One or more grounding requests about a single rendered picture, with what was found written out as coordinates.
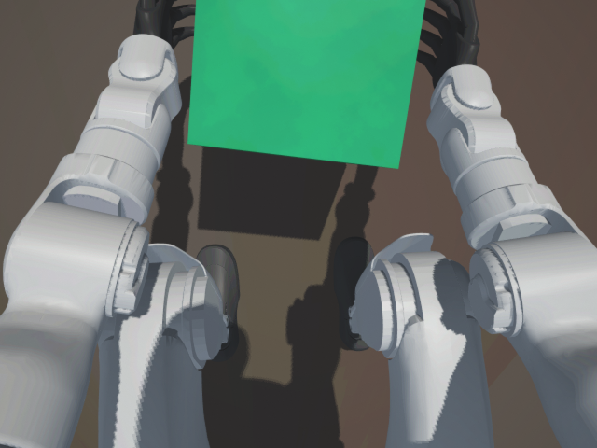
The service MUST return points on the left robot upper arm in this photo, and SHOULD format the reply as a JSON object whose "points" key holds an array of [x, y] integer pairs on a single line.
{"points": [[71, 270]]}

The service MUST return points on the right robot upper arm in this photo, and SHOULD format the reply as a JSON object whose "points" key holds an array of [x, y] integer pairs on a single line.
{"points": [[541, 293]]}

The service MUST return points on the right robot hand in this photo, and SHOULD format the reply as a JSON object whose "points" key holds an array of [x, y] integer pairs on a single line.
{"points": [[460, 44]]}

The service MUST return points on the robot left foot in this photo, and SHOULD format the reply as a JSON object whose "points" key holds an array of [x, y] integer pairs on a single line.
{"points": [[221, 265]]}

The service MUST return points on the robot left shin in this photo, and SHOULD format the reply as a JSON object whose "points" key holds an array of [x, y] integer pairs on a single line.
{"points": [[169, 253]]}

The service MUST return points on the carton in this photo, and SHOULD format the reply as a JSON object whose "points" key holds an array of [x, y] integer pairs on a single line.
{"points": [[326, 80]]}

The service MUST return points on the robot left forearm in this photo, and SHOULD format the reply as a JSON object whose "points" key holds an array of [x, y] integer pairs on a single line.
{"points": [[120, 150]]}

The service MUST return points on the left robot hand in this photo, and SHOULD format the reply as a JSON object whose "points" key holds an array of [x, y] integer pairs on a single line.
{"points": [[158, 18]]}

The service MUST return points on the robot right forearm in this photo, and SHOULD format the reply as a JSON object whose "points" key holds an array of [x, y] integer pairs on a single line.
{"points": [[491, 178]]}

